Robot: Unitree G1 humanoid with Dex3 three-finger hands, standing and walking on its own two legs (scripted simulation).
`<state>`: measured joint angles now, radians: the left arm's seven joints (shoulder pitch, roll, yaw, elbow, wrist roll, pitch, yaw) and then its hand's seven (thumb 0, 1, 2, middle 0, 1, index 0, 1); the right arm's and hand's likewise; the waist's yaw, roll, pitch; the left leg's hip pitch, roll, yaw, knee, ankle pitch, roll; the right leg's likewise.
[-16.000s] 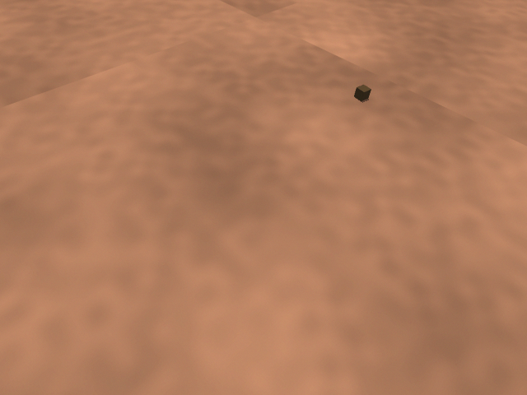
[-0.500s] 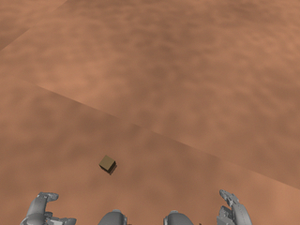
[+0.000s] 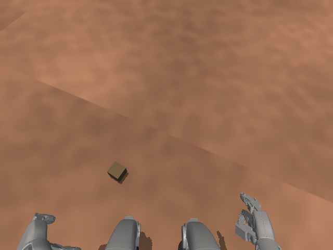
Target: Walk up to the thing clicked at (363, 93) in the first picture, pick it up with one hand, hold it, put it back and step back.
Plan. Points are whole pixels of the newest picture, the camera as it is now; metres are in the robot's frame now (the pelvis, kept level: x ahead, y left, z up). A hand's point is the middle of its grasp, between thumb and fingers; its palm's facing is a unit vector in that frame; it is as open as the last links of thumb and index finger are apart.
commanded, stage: rise first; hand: left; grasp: from above
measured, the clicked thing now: (117, 171) +0.47 +0.22 -0.65
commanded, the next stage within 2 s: approach in 1.78 s
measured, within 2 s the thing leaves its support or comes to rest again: neither
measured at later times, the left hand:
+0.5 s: hand (82, 200) +0.27 +0.28 -0.33, palm faces -0.16 -0.36 -0.92, open 13.8 cm
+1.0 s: hand (96, 180) +0.36 +0.27 -0.44, palm faces -0.16 -0.41 -0.90, open 13.8 cm
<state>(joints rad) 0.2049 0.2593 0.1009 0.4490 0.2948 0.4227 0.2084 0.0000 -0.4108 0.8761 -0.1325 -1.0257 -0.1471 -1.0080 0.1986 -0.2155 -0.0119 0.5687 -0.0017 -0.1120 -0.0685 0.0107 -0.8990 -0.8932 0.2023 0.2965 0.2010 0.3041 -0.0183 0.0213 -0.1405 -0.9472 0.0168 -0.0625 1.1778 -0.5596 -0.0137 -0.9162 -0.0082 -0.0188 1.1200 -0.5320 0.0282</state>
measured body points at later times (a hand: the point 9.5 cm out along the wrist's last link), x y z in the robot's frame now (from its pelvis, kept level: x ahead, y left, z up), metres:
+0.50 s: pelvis -0.08 -0.01 -0.18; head +0.10 +0.01 +0.23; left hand +0.27 +0.30 -0.28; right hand +0.05 -0.28 -0.31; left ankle +0.00 +0.12 -0.65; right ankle +0.00 -0.14 -0.65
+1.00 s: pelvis -0.09 +0.00 -0.30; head +0.14 +0.01 +0.08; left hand +0.37 +0.29 -0.39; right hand -0.08 -0.26 -0.43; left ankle +0.00 +0.12 -0.65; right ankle +0.00 -0.14 -0.65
